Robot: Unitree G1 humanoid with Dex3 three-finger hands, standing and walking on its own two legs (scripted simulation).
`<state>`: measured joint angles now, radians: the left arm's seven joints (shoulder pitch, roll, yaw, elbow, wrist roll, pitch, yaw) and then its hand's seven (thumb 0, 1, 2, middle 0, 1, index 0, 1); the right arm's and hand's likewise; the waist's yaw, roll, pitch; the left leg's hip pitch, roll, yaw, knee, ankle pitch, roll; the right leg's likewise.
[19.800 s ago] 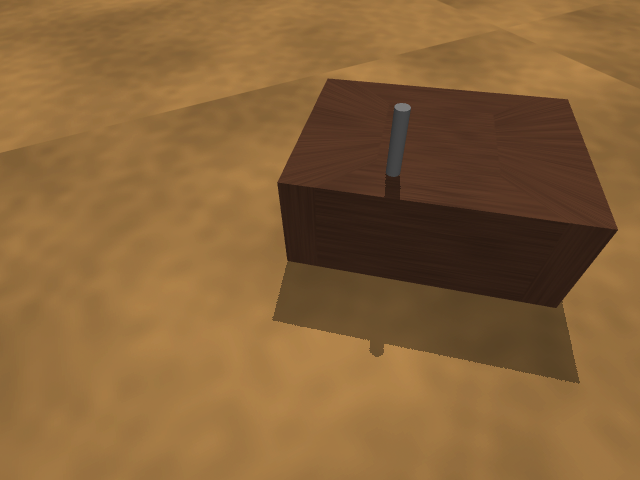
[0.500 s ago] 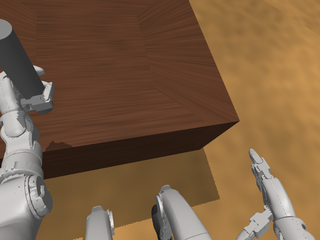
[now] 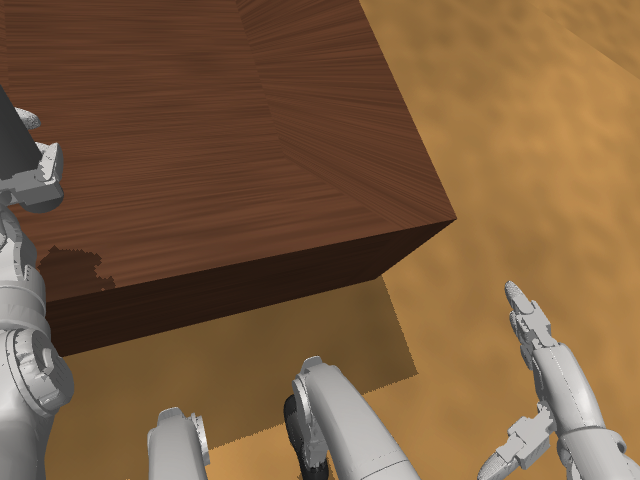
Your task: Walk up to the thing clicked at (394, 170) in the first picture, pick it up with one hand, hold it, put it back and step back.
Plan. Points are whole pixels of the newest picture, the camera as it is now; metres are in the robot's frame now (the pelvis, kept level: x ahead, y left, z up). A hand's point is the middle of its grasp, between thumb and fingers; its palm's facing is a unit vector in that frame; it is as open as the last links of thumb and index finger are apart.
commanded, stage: lower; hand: left
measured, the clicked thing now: out of the picture +0.55 +0.22 +0.02
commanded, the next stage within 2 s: loosen in 0.90 s
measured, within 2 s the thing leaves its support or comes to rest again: rests again in 0.94 s
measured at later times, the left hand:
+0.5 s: hand (46, 179) +0.55 +0.21 -0.08, palm faces +0.25 -0.97 -0.02, open 6.6 cm
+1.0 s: hand (59, 195) +0.55 +0.20 -0.11, palm faces +0.24 -0.97 -0.01, open 6.6 cm
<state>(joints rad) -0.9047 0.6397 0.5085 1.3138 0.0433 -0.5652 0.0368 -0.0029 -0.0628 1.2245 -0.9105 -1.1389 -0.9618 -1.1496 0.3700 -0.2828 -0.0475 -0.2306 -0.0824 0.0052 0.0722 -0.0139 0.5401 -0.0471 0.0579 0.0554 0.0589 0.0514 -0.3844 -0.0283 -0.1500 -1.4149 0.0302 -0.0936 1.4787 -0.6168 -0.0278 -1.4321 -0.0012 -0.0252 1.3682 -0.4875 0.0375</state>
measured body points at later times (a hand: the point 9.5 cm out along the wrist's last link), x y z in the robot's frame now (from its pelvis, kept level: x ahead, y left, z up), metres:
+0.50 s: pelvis -0.01 +0.00 -0.03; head +0.20 +0.08 +0.35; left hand +0.53 +0.26 -0.07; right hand +0.16 -0.27 +0.06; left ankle +0.02 +0.13 -0.58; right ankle +0.07 -0.14 -0.58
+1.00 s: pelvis -0.02 +0.00 -0.05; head +0.20 +0.10 +0.32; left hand +0.53 +0.25 -0.11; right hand +0.16 -0.26 +0.07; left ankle +0.02 +0.13 -0.58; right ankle +0.07 -0.14 -0.58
